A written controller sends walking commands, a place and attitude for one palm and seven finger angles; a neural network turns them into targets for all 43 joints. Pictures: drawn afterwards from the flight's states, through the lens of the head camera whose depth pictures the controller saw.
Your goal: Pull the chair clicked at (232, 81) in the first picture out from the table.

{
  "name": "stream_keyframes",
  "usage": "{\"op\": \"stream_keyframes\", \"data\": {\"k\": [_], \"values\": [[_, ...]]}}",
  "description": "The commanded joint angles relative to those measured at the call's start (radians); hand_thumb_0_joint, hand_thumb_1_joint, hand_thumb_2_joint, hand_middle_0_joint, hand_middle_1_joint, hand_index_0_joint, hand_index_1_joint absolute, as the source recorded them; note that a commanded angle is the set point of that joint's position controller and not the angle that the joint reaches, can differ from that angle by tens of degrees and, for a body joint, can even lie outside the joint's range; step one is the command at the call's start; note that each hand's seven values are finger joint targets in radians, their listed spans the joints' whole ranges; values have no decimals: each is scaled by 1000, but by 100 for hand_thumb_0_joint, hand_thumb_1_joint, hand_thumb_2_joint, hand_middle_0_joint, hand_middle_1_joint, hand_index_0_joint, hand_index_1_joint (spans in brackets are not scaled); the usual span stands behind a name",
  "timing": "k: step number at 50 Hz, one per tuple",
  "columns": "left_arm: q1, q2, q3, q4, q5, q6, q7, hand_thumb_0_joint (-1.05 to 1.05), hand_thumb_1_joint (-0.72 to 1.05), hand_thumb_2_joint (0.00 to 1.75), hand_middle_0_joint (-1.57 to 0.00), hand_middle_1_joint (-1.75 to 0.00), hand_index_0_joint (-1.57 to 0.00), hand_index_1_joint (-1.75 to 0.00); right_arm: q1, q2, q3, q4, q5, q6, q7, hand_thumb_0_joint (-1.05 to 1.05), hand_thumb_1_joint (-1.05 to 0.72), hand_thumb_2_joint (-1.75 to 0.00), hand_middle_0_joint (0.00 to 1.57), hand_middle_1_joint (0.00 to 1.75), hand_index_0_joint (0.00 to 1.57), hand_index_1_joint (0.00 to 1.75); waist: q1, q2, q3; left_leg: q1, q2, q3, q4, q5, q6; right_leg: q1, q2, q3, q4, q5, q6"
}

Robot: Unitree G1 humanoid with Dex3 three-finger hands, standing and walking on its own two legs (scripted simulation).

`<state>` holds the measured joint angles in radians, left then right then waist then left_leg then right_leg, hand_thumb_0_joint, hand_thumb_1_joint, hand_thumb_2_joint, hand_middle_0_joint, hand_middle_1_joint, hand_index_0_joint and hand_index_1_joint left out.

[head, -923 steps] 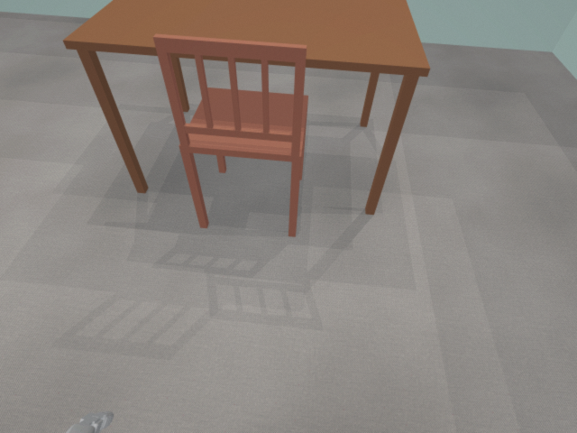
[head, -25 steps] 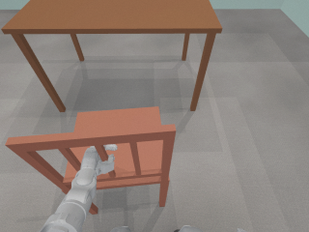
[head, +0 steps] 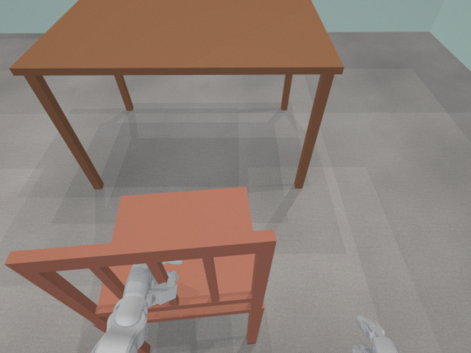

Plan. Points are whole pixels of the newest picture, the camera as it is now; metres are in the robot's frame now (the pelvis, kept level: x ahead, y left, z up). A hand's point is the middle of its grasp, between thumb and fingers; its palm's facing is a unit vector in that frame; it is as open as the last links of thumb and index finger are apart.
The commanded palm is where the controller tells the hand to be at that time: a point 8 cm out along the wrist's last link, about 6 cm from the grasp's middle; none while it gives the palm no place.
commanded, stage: stop walking, hand still on the chair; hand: left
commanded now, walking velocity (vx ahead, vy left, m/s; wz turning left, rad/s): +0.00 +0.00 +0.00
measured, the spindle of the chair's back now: (164, 283) +0.27 +0.16 -0.11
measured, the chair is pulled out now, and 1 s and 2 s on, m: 0.60 0.60 0.60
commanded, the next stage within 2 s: open the thumb and straighten the fingers in 0.14 s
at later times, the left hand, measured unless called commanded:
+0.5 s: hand (171, 283) +0.25 +0.14 -0.07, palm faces +0.03 -0.99 -0.15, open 8.2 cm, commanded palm +0.23 +0.20 -0.05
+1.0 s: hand (165, 287) +0.25 +0.16 -0.08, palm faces +0.05 -0.98 -0.18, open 17.1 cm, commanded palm +0.23 +0.20 -0.05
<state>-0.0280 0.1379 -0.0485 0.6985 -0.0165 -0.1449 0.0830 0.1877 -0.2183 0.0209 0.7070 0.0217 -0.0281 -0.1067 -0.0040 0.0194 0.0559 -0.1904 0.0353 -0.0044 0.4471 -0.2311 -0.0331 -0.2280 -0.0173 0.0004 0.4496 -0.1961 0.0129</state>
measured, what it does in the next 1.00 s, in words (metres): stands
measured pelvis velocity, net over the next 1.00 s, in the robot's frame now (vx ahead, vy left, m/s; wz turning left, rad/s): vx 0.04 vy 0.01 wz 0.05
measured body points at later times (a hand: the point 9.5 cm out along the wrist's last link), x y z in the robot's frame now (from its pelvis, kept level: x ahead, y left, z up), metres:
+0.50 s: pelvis +0.01 +0.00 -0.02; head +0.05 -0.01 +0.43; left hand +0.25 +0.20 -0.06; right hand +0.16 -0.26 -0.12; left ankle +0.01 +0.14 -0.74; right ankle +0.03 -0.13 -0.74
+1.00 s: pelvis +0.04 +0.01 -0.05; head +0.09 +0.00 +0.40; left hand +0.24 +0.21 -0.07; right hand +0.22 -0.23 -0.13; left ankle +0.01 +0.14 -0.74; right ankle +0.03 -0.13 -0.74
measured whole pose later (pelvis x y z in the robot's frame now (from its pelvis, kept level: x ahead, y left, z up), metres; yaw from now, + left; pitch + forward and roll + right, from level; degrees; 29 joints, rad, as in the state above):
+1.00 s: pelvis +0.04 +0.01 -0.05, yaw +3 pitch +12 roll -1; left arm 0.34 0.17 -0.07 0.00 -0.04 0.18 0.08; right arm 0.24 -0.24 0.02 0.52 0.03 -0.11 -0.09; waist -0.04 0.04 -0.12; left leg -0.61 0.01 -0.06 0.89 -0.49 -0.02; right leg -0.62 -0.05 -0.04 0.87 -0.46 0.02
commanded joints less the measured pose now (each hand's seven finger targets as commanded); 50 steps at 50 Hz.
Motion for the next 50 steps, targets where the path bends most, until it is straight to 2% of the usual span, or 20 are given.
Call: {"op": "stream_keyframes", "data": {"k": [1,2,5,7,11,12,13,14,16,17,23,24,25,30,36,38,42,44,45,50], "values": [[-170,121,41,-189,7,-27,14,0,90,90,-50,-145,-50,-145,-41,-121,-41,-133,-6,-24,-10,0,-90,-90,20,30,20,30,-8,-25,-218,76,83,-57,-51,238,43,76,-79,48,-47,190,-32],[-156,136,46,-192,4,-23,15,0,90,90,-50,-145,-50,-145,-41,-122,-43,-128,-4,-23,-14,0,-90,-90,20,30,20,30,-10,2,-206,83,81,-47,-54,233,46,61,-80,48,-56,193,-30],[-150,117,38,-191,5,-17,17,0,90,90,-50,-145,-50,-145,-46,-117,-39,-138,-5,-12,-12,0,-90,-90,20,30,20,30,-8,-38,-203,72,79,-50,-50,210,44,66,-82,51,-60,179,-32],[-142,132,42,-202,2,-15,17,0,90,90,-50,-145,-50,-145,-42,-117,-41,-133,-4,-8,-15,0,-90,-90,20,30,20,30,-12,-16,-194,74,76,-46,-52,203,46,61,-85,49,-71,184,-32],[-134,117,39,-196,2,-10,19,0,90,90,-50,-145,-50,-145,-55,-112,-37,-144,-5,2,-14,0,-90,-90,20,30,20,30,-9,-51,-191,64,73,-47,-48,173,46,63,-90,51,-77,155,-32],[-137,170,72,-300,0,-19,23,0,90,90,-50,-145,-50,-145,-52,-116,-42,-150,-1,1,-14,0,-90,-90,20,30,20,30,-8,-17,-188,67,73,-46,-51,178,47,65,-90,51,-84,163,-32],[-11,43,4,-224,-61,21,0,0,78,84,-50,-145,-50,-145,-49,-147,-55,-166,46,-18,20,0,-90,-90,20,30,20,30,-60,-131,-174,-50,26,5,-23,59,45,2,-52,-43,-17,72,-14],[-57,87,40,-310,-66,13,-10,0,66,78,-50,-145,-50,-145,-65,-154,-56,-181,45,-30,34,0,-90,-90,20,30,20,30,-40,-131,-184,-105,18,4,-3,20,45,-24,-46,-42,11,45,-15],[-31,131,68,-423,-56,1,-19,0,42,67,-50,-145,-50,-145,-79,-142,-63,-209,37,-62,43,0,-90,-90,20,30,20,30,-27,-4,-223,-137,-1,19,36,-31,45,-61,-44,-34,44,-20,-18],[6,130,50,-451,-50,11,-22,0,30,61,-50,-145,-50,-145,-72,-141,-63,-216,36,-71,47,0,-90,-90,20,30,20,30,-29,20,-221,-150,-3,17,53,-36,46,-72,-43,-32,57,-22,-23],[114,100,39,-580,-52,93,-13,0,-43,26,-47,-138,-47,-138,-58,-146,-65,-263,28,-112,44,0,-90,-90,20,30,20,30,-26,-15,-293,-222,-12,17,157,0,46,-144,-33,-49,159,18,-15],[73,145,81,-585,-50,108,-6,0,-55,20,-45,-130,-45,-130,-52,-156,-67,-257,26,-113,39,0,-90,-90,20,30,20,30,-31,-19,-288,-240,-12,11,169,-5,45,-164,-33,-48,171,10,-14],[80,116,59,-597,-45,123,-5,0,-55,20,-43,-123,-43,-123,-47,-151,-66,-264,22,-116,35,0,-90,-90,20,30,20,30,-31,-34,-295,-246,-14,10,179,-3,47,-173,-30,-55,184,8,-12],[125,96,41,-698,-50,176,-7,0,-55,20,-30,-87,-30,-87,-24,-155,-69,-281,18,-135,19,0,-90,-90,20,30,20,30,-38,-41,-362,-248,-16,7,242,67,48,-191,-28,-65,238,79,-11],[162,85,13,-759,-37,228,-5,0,-55,20,-15,-43,-15,-43,0,-158,-63,-296,12,-141,15,0,-90,-90,20,30,20,30,-49,-43,-353,-268,-16,-7,292,119,48,-236,-28,-79,283,120,-10],[226,140,83,-736,-34,247,0,0,-55,20,-10,-29,-10,-29,8,-161,-67,-297,9,-135,12,0,-90,-90,20,30,20,30,-32,-67,-358,-293,-17,-8,305,135,45,-223,-28,-81,298,147,-14],[272,119,46,-834,-28,261,-6,0,-55,20,0,0,0,0,8,-151,-62,-325,9,-127,12,0,-90,-90,20,30,20,30,-39,-28,-380,-299,-19,-5,335,171,47,-225,-31,-77,318,187,-15],[300,104,29,-872,-26,263,-4,0,-55,20,0,0,0,0,11,-146,-60,-333,7,-126,12,0,-90,-90,20,30,20,30,-41,-17,-380,-295,-18,-9,346,185,47,-236,-32,-83,329,189,-16],[302,110,32,-883,-27,264,-1,0,-55,20,0,0,0,0,14,-148,-61,-336,8,-125,10,0,-90,-90,20,30,20,30,-46,-44,-379,-300,-17,-12,353,186,48,-242,-31,-85,331,188,-13],[354,103,11,-939,-27,274,-2,0,-55,20,0,0,0,0,20,-145,-61,-342,7,-129,5,0,-90,-90,20,30,20,30,-54,-11,-389,-301,-20,-17,376,200,47,-256,-32,-87,345,198,-13]]}}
